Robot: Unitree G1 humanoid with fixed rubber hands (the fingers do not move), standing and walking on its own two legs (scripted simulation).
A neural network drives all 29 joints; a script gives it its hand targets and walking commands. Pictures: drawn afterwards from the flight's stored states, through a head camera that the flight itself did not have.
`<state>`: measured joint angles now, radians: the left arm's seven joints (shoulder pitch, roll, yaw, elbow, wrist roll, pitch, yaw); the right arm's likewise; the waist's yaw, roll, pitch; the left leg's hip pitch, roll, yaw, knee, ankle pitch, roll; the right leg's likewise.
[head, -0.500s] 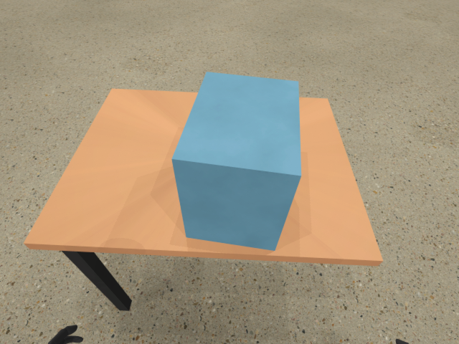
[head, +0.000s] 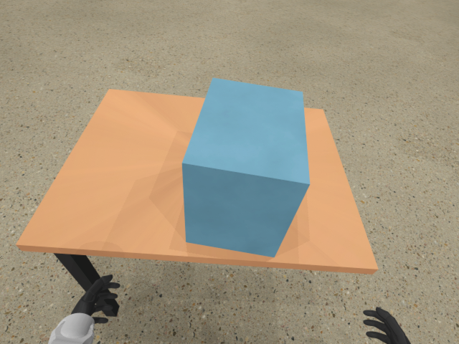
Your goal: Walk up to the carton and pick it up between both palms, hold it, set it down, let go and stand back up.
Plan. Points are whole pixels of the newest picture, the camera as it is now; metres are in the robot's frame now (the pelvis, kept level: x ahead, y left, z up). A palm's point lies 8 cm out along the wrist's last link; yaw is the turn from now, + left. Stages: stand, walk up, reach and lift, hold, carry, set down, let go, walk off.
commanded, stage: reach and lift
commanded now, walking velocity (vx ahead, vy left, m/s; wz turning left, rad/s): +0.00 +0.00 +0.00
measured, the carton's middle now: (243, 167) +0.48 -0.03 +0.02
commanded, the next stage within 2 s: none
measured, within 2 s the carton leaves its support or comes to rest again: neither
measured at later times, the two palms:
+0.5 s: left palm (84, 325) +0.16 +0.22 -0.02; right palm out of the picture +0.15 -0.25 -0.04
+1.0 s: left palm (88, 297) +0.19 +0.22 +0.01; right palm (344, 316) +0.18 -0.19 +0.00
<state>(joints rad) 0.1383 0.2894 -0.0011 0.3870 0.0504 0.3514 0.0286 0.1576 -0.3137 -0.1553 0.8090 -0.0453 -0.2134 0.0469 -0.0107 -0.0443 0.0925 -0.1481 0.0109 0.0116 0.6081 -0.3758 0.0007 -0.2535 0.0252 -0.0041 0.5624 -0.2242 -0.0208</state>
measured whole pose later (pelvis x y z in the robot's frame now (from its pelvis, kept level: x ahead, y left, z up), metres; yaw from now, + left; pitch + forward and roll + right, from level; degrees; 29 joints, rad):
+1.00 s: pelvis -0.01 -0.02 +0.01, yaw +0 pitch -6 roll +1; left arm 0.19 0.31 0.00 0.32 -0.20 -0.13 -0.09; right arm 0.29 -0.01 0.03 0.24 -0.03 -0.20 -0.16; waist 0.03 0.01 0.09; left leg -0.07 0.01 0.02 0.49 -0.30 0.00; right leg -0.21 0.02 0.00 0.51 -0.19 -0.04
